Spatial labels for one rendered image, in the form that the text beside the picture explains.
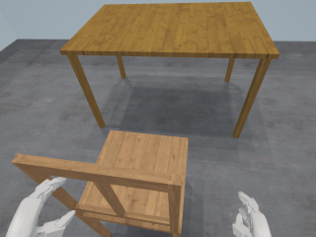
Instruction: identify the right robot hand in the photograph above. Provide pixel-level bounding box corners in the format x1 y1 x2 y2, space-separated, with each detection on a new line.
232 192 272 237

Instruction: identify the left robot hand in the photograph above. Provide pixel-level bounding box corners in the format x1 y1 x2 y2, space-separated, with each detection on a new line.
6 177 76 237

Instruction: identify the chair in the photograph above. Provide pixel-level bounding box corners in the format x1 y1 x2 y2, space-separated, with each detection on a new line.
12 130 189 237

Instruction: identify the table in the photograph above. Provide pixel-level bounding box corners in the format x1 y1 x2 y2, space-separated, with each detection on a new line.
60 1 279 138

